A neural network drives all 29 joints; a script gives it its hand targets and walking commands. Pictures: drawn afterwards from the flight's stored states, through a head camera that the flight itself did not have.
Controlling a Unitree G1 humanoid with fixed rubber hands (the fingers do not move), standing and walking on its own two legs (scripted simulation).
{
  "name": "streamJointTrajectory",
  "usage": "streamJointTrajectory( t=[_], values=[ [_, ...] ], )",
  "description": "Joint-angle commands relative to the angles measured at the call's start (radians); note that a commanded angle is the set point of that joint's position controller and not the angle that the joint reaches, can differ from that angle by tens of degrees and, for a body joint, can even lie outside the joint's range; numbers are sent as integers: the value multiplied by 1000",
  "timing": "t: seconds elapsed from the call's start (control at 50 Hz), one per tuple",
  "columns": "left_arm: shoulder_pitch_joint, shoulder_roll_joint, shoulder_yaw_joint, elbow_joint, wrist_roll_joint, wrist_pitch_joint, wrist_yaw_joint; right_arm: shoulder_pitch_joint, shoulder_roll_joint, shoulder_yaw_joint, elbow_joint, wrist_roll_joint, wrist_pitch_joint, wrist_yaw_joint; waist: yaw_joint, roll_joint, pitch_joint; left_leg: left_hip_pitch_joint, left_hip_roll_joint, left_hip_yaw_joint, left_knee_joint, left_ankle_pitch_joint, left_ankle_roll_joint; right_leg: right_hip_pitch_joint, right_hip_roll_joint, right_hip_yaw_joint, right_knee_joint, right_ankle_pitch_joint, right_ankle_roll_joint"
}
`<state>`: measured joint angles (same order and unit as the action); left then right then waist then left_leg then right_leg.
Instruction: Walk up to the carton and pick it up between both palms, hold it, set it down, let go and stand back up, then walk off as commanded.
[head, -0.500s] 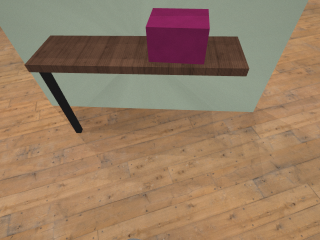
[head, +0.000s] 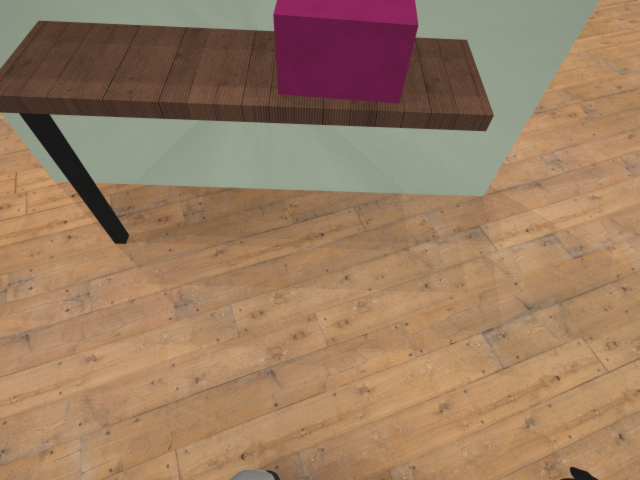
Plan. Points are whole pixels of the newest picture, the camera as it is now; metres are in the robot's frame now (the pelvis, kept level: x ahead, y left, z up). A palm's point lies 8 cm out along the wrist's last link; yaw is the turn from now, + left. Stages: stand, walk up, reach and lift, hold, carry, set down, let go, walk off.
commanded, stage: walk off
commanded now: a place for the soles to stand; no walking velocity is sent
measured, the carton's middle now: (343, 36) +1.01 +0.01 -0.03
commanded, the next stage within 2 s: none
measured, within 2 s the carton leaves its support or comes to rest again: neither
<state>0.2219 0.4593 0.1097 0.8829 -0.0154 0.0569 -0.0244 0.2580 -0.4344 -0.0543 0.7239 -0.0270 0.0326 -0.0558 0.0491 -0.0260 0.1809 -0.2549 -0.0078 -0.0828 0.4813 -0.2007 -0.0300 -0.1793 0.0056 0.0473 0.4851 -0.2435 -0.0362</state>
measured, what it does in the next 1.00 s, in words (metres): steps on the spot: left foot, then right foot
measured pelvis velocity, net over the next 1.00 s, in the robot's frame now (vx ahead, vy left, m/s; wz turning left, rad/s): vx -0.10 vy -0.02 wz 0.02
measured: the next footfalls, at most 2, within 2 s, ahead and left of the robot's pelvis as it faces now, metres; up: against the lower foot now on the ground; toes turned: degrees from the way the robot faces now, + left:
left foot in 0.42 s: -0.03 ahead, +0.17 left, +0.00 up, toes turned -6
right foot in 0.80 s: +0.01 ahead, -0.13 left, +0.00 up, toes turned +4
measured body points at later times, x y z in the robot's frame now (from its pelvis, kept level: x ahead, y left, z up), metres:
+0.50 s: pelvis -0.05 +0.03 -0.01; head +0.03 +0.06 +0.43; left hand +0.10 +0.37 -0.12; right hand -0.05 -0.30 -0.10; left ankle -0.07 +0.17 -0.74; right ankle -0.04 -0.10 -0.70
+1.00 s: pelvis -0.10 -0.02 +0.00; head -0.11 -0.03 +0.45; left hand -0.03 +0.30 -0.10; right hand +0.06 -0.36 -0.07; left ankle -0.14 +0.13 -0.65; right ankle -0.04 -0.13 -0.74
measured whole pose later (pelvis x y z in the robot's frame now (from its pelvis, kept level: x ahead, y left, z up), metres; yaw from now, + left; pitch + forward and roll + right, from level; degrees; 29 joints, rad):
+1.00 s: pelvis -0.10 -0.02 +0.00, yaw +1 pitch -7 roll +3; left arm 0.22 0.37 0.08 0.82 -0.02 0.09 -0.01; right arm 0.23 -0.46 -0.10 0.75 0.00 0.05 -0.05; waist 0.08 -0.03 0.09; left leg -0.29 -0.08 -0.07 1.10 -0.48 -0.02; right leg -0.18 -0.03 0.07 0.52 -0.21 -0.01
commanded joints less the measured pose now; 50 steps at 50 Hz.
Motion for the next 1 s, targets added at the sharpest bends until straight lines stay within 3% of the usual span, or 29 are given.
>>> streamJointTrajectory(
  t=[0.0, 0.04, 0.06, 0.12, 0.14, 0.16, 0.2, 0.26, 0.3, 0.34, 0.36, 0.38, 0.4, 0.44, 0.46, 0.48, 0.5, 0.54, 0.56, 0.62, 0.64, 0.68, 0.7, 0.74, 0.78, 0.8, 0.82, 0.86, 0.98],
  values=[
    [88, 128, 29, -51, 4, -21, 39, 19, -224, -73, 2, 33, -2, 0, 8, -8, -256, 99, 52, -51, 272, 148, 38, 110, -205, 186, 32, 705, -125],
    [-2, 128, 23, -66, 5, 1, 33, -21, -174, -57, 13, 33, 15, 4, -21, -104, -76, 53, -29, -42, 410, -272, 26, -142, -289, 295, -100, 455, -197],
    [-32, 135, 22, -76, 15, 6, 26, -14, -171, -59, 18, 22, 23, 5, -27, -148, -15, 1, -53, -36, 492, -368, 15, -189, -302, 327, -166, 361, -218],
    [-113, 103, 18, -119, 9, 17, 29, 8, -154, -75, 23, 24, 35, 3, -60, -220, 86, -19, -68, 4, 706, -315, 2, -314, -283, 326, -264, 113, -203],
    [-133, 99, 11, -123, 9, 13, 31, 7, -156, -73, 8, 22, 29, 5, -64, -193, 90, -39, -49, -3, 664, -297, -1, -272, -271, 309, -234, 186, -198],
    [-133, 113, 23, -128, 6, 14, 36, 31, -171, -75, 31, 27, 28, 6, -56, -202, 47, -29, -70, 43, 662, -284, -14, -235, -233, 261, -219, 138, -187],
    [-117, 134, 30, -129, 8, 15, 33, 48, -163, -72, 20, 29, 23, 8, -47, -253, 38, -42, -42, 22, 584, -275, -18, -193, -229, 265, -205, 74, -175],
    [-61, 169, 34, -136, 9, 16, 32, 89, -144, -65, 4, 25, 7, 8, -31, -192, -33, -40, -10, 7, 287, -295, -1, -37, -216, 238, -102, 185, -156],
    [-31, 182, 36, -142, 6, 12, 23, 129, -123, -67, 5, 24, -5, 7, -20, -149, -102, -19, -13, 12, 31, -221, 12, 106, -208, 211, 13, 334, -141],
    [-9, 177, 39, -144, 7, 16, 19, 155, -95, -61, 14, 27, -27, 3, -16, -69, -154, 20, -28, 14, -266, -11, 18, 202, -159, 139, 173, 455, -101],
    [-9, 155, 39, -137, 3, 18, 15, 154, -105, -65, 25, 31, -32, 3, -8, 1, -162, 57, 17, -59, -278, 205, 36, 159, -97, 71, 309, 379, -63],
    [-43, 119, 40, -141, 1, 15, 15, 148, -167, -78, 30, 10, -35, 4, 4, 187, -157, 239, 141, -229, -126, 613, 80, -134, 13, 1, 469, -42, -13],
    [-5, 80, 29, -84, 2, 20, 14, 132, -176, -60, 26, 6, -31, 8, 25, 221, -97, 257, 223, -255, -42, 698, 124, -303, 64, -34, 562, -264, 21],
    [-18, 78, 29, -68, 8, 34, -6, 42, -233, -88, -3, -8, -34, -1, 28, 243, -117, -28, 340, -407, -233, 83, 227, -113, 21, 77, 581, -238, 28],
    [-35, 95, 31, -59, -2, 32, -13, -10, -210, -90, -11, 3, -29, -4, 43, 250, -110, -16, 281, -359, -214, 69, 195, -101, 7, 103, 534, -201, 31],
    [-39, 113, 30, -65, -5, 21, -20, -13, -178, -79, -17, -2, -27, -7, 44, 230, -152, 126, 233, -292, -137, 253, 164, -169, 4, 99, 474, -217, 28],
    [-48, 139, 35, -59, 2, 12, -21, 35, -173, -75, -6, -13, -25, -7, 7, 238, -177, 303, 205, -234, -61, 478, 139, -292, 23, 38, 423, -272, 30],
    [-52, 118, 32, -53, 3, 4, -19, 137, -157, -67, 23, -24, -28, -27, -28, 203, -171, 458, 245, -243, -3, 716, 130, -405, 14, -9, 363, -248, 17],
    [-58, 111, 31, -53, -9, 1, -21, 180, -155, -65, 22, -28, -33, -42, -30, 157, -186, 461, 265, -284, 1, 726, 131, -372, -1, -1, 334, -223, 13],
    [-51, 114, 42, -66, -14, -4, -19, 190, -163, -59, 18, -8, -40, -47, -37, 120, -227, 457, 280, -350, -35, 683, 155, -279, -5, 11, 197, -191, 8],
    [-25, 110, 45, -60, -11, -1, -18, 181, -176, -60, -2, -6, -36, -44, -36, 151, -215, 439, 301, -350, -44, 667, 170, -246, -10, 17, 158, -185, 9],
    [50, 101, 40, -45, -20, -6, -20, 104, -183, -70, -17, -4, -32, -43, -7, 192, -242, 408, 273, -279, -19, 622, 145, -152, -36, 42, 18, -65, -3],
    [80, 97, 33, -35, -25, -14, -14, 71, -178, -70, -16, 0, -29, -39, 6, 165, -238, 364, 230, -210, 14, 581, 109, -80, -59, 64, -54, 48, -8],
    [118, 132, 34, -23, -19, -15, -4, 88, -173, -73, -27, 7, -22, -27, 1, 50, -247, 228, 113, -94, 121, 332, 43, 91, -123, 150, -92, 496, -20],
    [90, 156, 35, -74, -14, -9, 17, 74, -198, -68, -13, 31, -11, -17, 3, -28, -177, 120, 36, -46, 289, 76, 24, 62, -201, 204, -48, 679, -102],
    [28, 162, 30, -104, -16, -6, 19, 67, -189, -69, -8, 38, -3, -10, -2, -106, -116, 100, -7, -12, 377, -200, 16, -44, -250, 247, -98, 536, -149],
    [-25, 160, 19, -110, -5, 1, 14, 39, -146, -58, -1, 41, 6, -8, -21, -152, -35, 63, -46, -26, 497, -358, 13, -194, -300, 374, -185, 340, -211],
    [-113, 132, 17, -139, -1, 20, 7, 66, -113, -65, -5, 27, 24, -8, -52, -208, 109, 69, -65, -21, 711, -374, 4, -461, -292, 389, -321, -142, -213],
    [-102, 139, 30, -150, 16, 16, 25, 141, -136, -76, 17, 22, 14, 12, -58, -190, -2, 16, -30, -7, 609, -278, 8, -270, -232, 345, -291, -277, -165]
  ],
)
